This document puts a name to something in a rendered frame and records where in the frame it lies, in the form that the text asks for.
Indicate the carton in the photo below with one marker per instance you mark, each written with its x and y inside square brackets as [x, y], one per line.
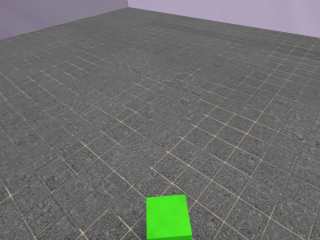
[167, 218]

